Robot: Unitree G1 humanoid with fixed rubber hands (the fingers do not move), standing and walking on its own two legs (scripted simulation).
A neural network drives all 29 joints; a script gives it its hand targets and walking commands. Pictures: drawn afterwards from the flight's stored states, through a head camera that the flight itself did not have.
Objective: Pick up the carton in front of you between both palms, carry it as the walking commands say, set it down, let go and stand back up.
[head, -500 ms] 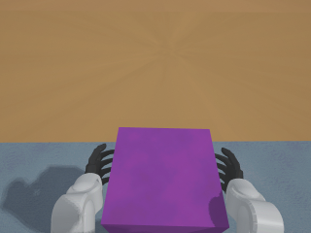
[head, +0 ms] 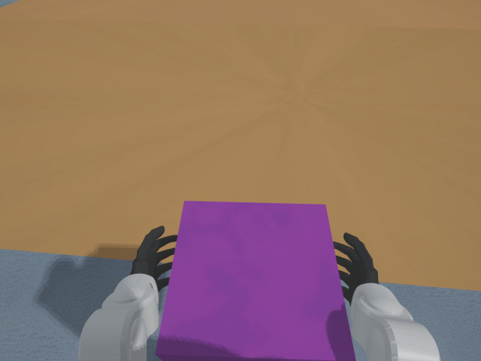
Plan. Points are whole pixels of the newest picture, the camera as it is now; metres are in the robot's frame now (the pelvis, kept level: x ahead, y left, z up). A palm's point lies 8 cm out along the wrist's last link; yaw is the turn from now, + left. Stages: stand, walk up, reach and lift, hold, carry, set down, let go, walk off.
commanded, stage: carry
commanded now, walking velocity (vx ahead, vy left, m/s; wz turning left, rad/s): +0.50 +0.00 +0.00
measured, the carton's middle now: (251, 299) +0.25 +0.00 +0.02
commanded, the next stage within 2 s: none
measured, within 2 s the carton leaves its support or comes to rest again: neither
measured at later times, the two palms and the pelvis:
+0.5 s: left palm (189, 133) +0.59 +0.15 +0.10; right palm (323, 137) +0.58 -0.15 +0.10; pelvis +0.35 +0.01 +0.00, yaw -3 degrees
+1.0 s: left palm (216, 46) +0.99 +0.12 +0.15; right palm (313, 48) +0.98 -0.17 +0.15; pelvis +0.68 -0.02 +0.00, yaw -2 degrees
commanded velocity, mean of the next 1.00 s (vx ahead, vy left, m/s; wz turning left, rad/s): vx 0.50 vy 0.00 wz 0.00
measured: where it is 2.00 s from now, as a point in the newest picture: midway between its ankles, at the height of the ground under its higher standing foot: (254, 182)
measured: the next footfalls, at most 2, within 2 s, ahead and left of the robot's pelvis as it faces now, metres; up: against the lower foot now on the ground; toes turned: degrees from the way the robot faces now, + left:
left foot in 0.10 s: +0.26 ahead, +0.10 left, +0.00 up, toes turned +10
right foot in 0.58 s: +0.60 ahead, -0.11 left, +0.00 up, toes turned -13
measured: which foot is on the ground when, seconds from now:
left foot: up 0.00-0.08, down 0.10-0.62, up 0.64-1.00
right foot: down 0.00-0.12, up 0.14-0.56, down 0.58-1.00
